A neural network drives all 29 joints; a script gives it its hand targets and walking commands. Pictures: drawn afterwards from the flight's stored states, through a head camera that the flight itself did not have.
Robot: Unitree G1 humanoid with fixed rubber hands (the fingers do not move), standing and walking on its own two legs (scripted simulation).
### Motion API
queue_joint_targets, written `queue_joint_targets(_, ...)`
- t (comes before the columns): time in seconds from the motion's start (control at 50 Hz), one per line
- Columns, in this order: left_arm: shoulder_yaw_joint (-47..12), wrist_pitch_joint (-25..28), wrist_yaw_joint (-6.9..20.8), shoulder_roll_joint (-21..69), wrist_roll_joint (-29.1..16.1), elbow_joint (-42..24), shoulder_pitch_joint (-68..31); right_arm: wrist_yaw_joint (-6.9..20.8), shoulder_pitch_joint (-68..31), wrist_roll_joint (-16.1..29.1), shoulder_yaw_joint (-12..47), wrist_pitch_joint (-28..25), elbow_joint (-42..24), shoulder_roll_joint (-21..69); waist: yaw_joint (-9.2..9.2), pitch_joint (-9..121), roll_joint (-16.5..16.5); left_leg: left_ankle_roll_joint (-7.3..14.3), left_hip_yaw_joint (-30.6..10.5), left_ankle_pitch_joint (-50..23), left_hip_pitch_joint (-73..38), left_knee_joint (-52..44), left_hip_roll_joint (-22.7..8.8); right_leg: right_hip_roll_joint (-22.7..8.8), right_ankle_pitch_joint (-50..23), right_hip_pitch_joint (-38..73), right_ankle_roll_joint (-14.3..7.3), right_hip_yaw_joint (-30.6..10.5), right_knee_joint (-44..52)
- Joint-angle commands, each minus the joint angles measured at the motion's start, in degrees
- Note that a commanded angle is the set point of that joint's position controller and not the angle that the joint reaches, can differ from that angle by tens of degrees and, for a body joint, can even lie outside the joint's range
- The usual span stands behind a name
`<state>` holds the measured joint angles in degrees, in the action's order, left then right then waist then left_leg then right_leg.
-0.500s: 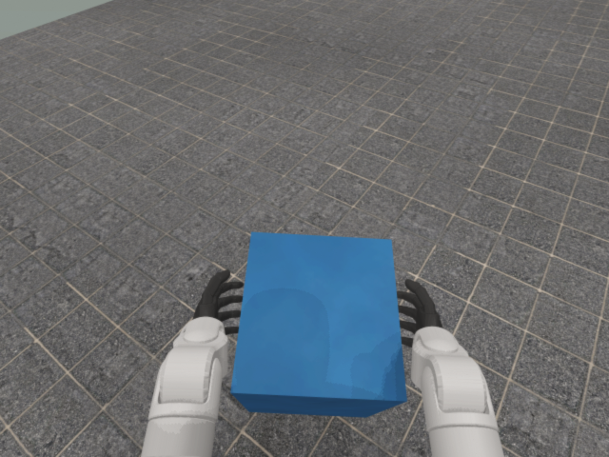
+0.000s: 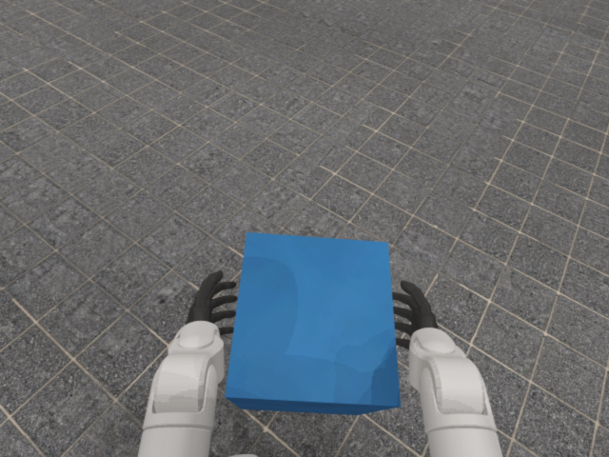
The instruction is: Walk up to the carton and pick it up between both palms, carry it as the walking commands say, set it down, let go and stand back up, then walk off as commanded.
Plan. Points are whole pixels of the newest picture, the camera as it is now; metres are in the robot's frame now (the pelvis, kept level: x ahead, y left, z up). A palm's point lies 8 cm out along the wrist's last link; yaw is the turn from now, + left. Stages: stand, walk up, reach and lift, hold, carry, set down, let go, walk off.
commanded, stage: carry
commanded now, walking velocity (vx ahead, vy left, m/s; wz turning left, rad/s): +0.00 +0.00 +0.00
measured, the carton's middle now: (307, 333) +0.31 +0.01 -0.09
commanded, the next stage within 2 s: none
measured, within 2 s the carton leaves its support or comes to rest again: neither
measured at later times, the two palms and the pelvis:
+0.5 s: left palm (217, 148) +0.60 +0.19 +0.02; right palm (374, 155) +0.61 -0.10 +0.02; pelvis +0.33 +0.03 +0.01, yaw +1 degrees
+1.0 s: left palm (241, 13) +0.95 +0.18 +0.10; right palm (367, 21) +0.96 -0.09 +0.10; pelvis +0.70 +0.05 +0.03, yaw +1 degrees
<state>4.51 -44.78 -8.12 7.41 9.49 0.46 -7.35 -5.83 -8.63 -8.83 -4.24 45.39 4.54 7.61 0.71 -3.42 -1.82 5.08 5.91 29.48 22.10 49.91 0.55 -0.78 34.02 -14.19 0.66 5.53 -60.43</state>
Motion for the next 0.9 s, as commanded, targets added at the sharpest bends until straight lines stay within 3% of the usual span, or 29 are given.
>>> queue_joint_targets(0.0, -39.9, 5.3, 16.8, 52.4, -18.3, -17.2, -42.9, 14.0, -39.1, 17.0, 34.9, -7.0, -20.2, 51.3, -2.34, 26.5, 9.9, 9.6, -23.3, -104.6, -36.6, -15.6, -17.5, 1.7, 2.3, -22.3, -0.1, -1.9, 1.0)
queue_joint_targets(0.02, -36.6, 4.9, 16.6, 51.9, -17.2, -13.8, -38.7, 13.7, -39.0, 17.0, 34.7, -6.3, -19.3, 51.1, -2.28, 25.4, 9.2, 7.8, -21.3, -101.8, -38.8, -14.1, -15.8, 1.5, 2.1, -24.7, -0.5, -1.0, 8.2)
queue_joint_targets(0.04, -38.3, 5.1, 16.1, 51.8, -17.9, -17.2, -40.1, 13.6, -34.4, 17.8, 34.0, -6.0, -16.5, 52.8, -2.88, 28.0, 15.8, 4.8, -20.7, -108.7, -45.5, -13.4, -15.3, 1.9, -1.7, -29.0, -0.3, 0.7, 2.2)
queue_joint_targets(0.14, -38.4, 3.1, 17.0, 51.8, -18.8, -13.3, -32.9, 13.5, -33.2, 16.7, 35.9, -4.6, -20.5, 49.8, -2.77, 31.8, 11.0, -0.5, -13.6, -108.9, -40.4, -12.1, -12.6, 4.4, -15.0, -18.8, -3.1, 5.3, 13.4)
queue_joint_targets(0.18, -33.9, 2.5, 16.6, 50.0, -14.7, -5.4, -26.9, 13.5, -35.2, 15.6, 35.0, -4.4, -20.2, 45.6, -0.75, 31.7, 5.7, -4.6, -5.1, -110.6, -29.6, -3.0, -9.1, 6.9, -28.2, -3.3, -4.7, 8.2, 24.5)
queue_joint_targets(0.2, -33.6, 3.1, 17.2, 50.1, -14.8, -5.0, -25.0, 14.0, -33.1, 15.4, 35.0, -4.4, -18.9, 46.3, 1.16, 35.1, -6.8, -9.6, 0.2, -88.8, -16.3, 12.9, -5.0, 0.8, -61.4, 15.3, -9.6, -1.4, 27.7)
queue_joint_targets(0.22, -33.5, 3.5, 17.4, 50.4, -14.5, -3.7, -25.1, 14.9, -33.6, 15.3, 34.8, -4.3, -15.6, 46.5, 1.94, 41.5, -15.3, -11.1, -4.6, -37.8, 0.6, 26.0, -0.4, -13.5, -100.8, 33.4, -19.7, -19.7, 21.1)
queue_joint_targets(0.24, -34.1, 4.6, 16.8, 52.4, -14.2, -5.3, -31.0, 16.3, -38.8, 17.3, 36.1, -4.8, -17.3, 48.4, 1.91, 35.4, -24.1, -12.7, -9.0, 9.6, 15.1, 34.3, 6.0, -19.5, -118.0, 37.6, -27.9, -31.0, 22.8)
queue_joint_targets(0.28, -33.7, 3.4, 15.2, 51.5, -15.2, -7.8, -28.2, 14.9, -39.5, 21.2, 36.7, -5.0, -23.2, 47.5, 2.0, 23.1, -6.3, -8.3, -8.8, 16.0, 27.6, 27.9, 2.5, -20.1, -105.5, 32.0, -21.9, -27.3, 27.6)
queue_joint_targets(0.34, -34.6, 4.0, 15.1, 52.5, -13.7, -5.2, -25.6, 15.2, -31.1, 17.2, 33.8, -5.5, -15.1, 48.3, 1.91, 20.3, -1.4, -5.7, -5.5, 13.3, 29.0, 2.0, 0.9, -15.8, -98.9, 33.4, -13.1, -19.0, 21.0)
queue_joint_targets(0.38, -37.4, 4.2, 15.8, 52.7, -15.8, -9.2, -27.5, 15.3, -32.8, 18.4, 36.1, -5.9, -20.1, 49.7, -0.96, 30.0, -4.1, -5.0, 1.2, -16.9, 0.5, -21.5, 3.3, -9.6, -88.3, 23.8, -7.1, -3.9, 15.1)
queue_joint_targets(0.4, -40.0, 5.2, 15.5, 53.6, -17.0, -15.7, -38.4, 15.9, -39.4, 19.6, 37.5, -6.5, -21.3, 51.2, -3.39, 34.7, 2.8, -4.0, -3.7, -47.8, -19.6, -22.0, 0.7, -7.3, -68.1, 10.3, -2.5, -0.2, 8.1)
queue_joint_targets(0.42, -40.8, 4.1, 15.6, 50.9, -16.6, -14.0, -36.2, 15.4, -33.6, 17.1, 34.0, -5.7, -17.8, 47.5, -3.25, 37.4, 18.1, 1.9, -17.5, -97.3, -36.8, -17.9, -11.3, -1.5, -30.8, -7.4, 1.0, 3.1, -3.9)
queue_joint_targets(0.44, -41.8, 3.6, 16.2, 50.5, -18.1, -14.3, -35.1, 15.0, -32.3, 16.6, 33.9, -6.1, -17.4, 48.1, -2.12, 36.1, 25.0, 8.3, -25.5, -125.3, -40.3, -15.1, -17.2, 5.0, 1.4, -12.4, 1.3, -0.9, -9.0)
queue_joint_targets(0.46, -42.9, 3.7, 16.9, 51.4, -20.6, -18.2, -42.5, 14.6, -32.0, 15.7, 33.1, -5.8, -17.0, 50.4, -2.03, 36.6, 21.5, 11.2, -29.0, -120.7, -38.9, -14.9, -19.3, 3.9, 2.8, -13.8, 0.4, -3.6, -7.5)
queue_joint_targets(0.5, -40.9, 4.0, 16.9, 52.5, -19.8, -18.9, -40.6, 14.3, -33.8, 17.4, 34.6, -5.7, -20.4, 51.8, -2.49, 27.5, 12.8, 9.0, -26.5, -112.0, -40.9, -15.8, -18.0, 3.5, 1.8, -27.1, -1.1, -1.6, -8.3)
queue_joint_targets(0.54, -38.8, 3.3, 16.1, 53.6, -21.4, -19.2, -35.3, 12.4, -40.3, 20.5, 36.0, -6.4, -31.0, 51.9, -2.75, 28.9, 12.4, 8.3, -24.3, -110.6, -53.1, -11.8, -15.7, 3.6, -0.8, -36.2, -0.8, 0.1, 2.2)
queue_joint_targets(0.58, -38.6, 2.9, 16.4, 51.6, -19.1, -16.0, -30.3, 12.7, -33.0, 18.0, 36.1, -4.8, -25.7, 50.5, -3.77, 32.7, 12.6, 4.1, -19.3, -108.9, -61.4, -10.6, -14.3, 4.5, -5.4, -39.8, 0.0, 4.0, 5.5)
queue_joint_targets(0.6, -40.7, 2.4, 16.5, 52.0, -21.6, -22.1, -33.0, 12.0, -31.0, 17.7, 37.0, -3.9, -29.3, 51.8, -3.92, 32.1, 7.3, 3.7, -18.4, -99.7, -56.6, -12.2, -14.0, 4.3, -9.5, -35.3, -0.4, 4.1, 11.0)
queue_joint_targets(0.62, -41.0, 1.2, 16.0, 51.3, -21.3, -24.6, -31.4, 11.9, -28.2, 18.0, 36.7, -2.7, -31.2, 51.7, -3.6, 28.9, 9.1, 3.3, -16.1, -92.4, -48.2, -15.8, -11.8, 5.5, -14.6, -27.1, -1.4, 5.7, 18.3)
queue_joint_targets(0.64, -40.4, -0.2, 15.9, 53.1, -21.2, -21.4, -28.3, 11.2, -35.0, 18.6, 38.2, -2.2, -38.4, 49.2, -1.88, 31.0, 4.3, 1.0, -8.3, -92.7, -36.6, -14.2, -9.7, 7.6, -20.9, -9.4, -2.5, 8.4, 27.9)
queue_joint_targets(0.66, -38.5, -2.2, 15.4, 51.6, -19.1, -19.7, -22.0, 10.8, -30.7, 18.5, 37.9, -0.1, -35.8, 48.1, -0.2, 35.3, 6.0, -2.5, -2.4, -82.4, -25.9, -5.5, -8.5, 5.3, -36.0, 8.9, -3.7, 4.7, 35.8)
queue_joint_targets(0.68, -35.8, -2.8, 14.8, 48.3, -18.0, -19.7, -20.0, 11.2, -29.4, 17.5, 36.3, 1.3, -33.3, 45.9, 0.87, 43.3, -2.9, -6.2, -1.1, -59.8, -11.3, 5.7, -5.9, -4.8, -62.2, 31.3, -9.6, -9.3, 29.0)
queue_joint_targets(0.7, -33.7, -2.9, 14.4, 46.7, -17.4, -18.4, -20.3, 11.5, -34.5, 18.3, 37.4, 1.6, -37.5, 44.4, 0.99, 43.3, -20.1, -9.3, -2.1, -7.2, 7.5, 19.5, 2.8, -17.4, -89.0, 45.5, -16.8, -31.4, 30.6)
queue_joint_targets(0.72, -31.5, -3.6, 13.1, 43.4, -14.8, -16.4, -19.4, 11.7, -32.6, 17.3, 35.6, 2.8, -33.0, 41.9, 1.65, 41.1, -20.8, -10.0, -7.4, 6.4, 15.3, 28.5, 5.5, -22.6, -84.6, 45.8, -24.6, -40.4, 32.4)
queue_joint_targets(0.78, -31.3, -4.8, 12.5, 45.1, -14.5, -17.0, -22.4, 11.3, -26.3, 17.2, 33.1, 4.0, -26.9, 45.2, 1.82, 27.1, -0.1, -5.9, -8.9, 3.9, 28.4, 25.3, -1.6, -20.0, -71.3, 39.9, -20.7, -29.8, 34.5)
queue_joint_targets(0.82, -39.0, -5.0, 11.5, 49.9, -18.8, -26.9, -26.4, 11.0, -20.7, 19.6, 36.1, 5.2, -28.1, 50.9, 2.64, 25.6, 2.3, -6.7, -6.1, 7.0, 36.1, 18.4, -2.2, -18.5, -75.3, 46.9, -16.8, -25.1, 33.8)
queue_joint_targets(0.86, -43.0, -6.2, 10.9, 57.0, -22.4, -32.2, -25.9, 9.5, -33.2, 25.1, 43.0, 4.9, -41.6, 53.9, 1.56, 24.1, 1.9, -5.0, -2.7, -3.8, 22.9, 3.0, -2.8, -17.6, -71.4, 32.0, -9.0, -16.2, 38.4)
queue_joint_targets(0.88, -44.6, -7.0, 10.0, 56.3, -24.7, -37.8, -28.8, 8.8, -26.0, 24.5, 40.9, 6.6, -38.5, 55.4, 1.36, 25.8, 1.2, -4.9, -0.3, -8.5, 18.3, -4.8, -0.5, -15.2, -71.4, 30.5, -6.8, -9.8, 37.3)
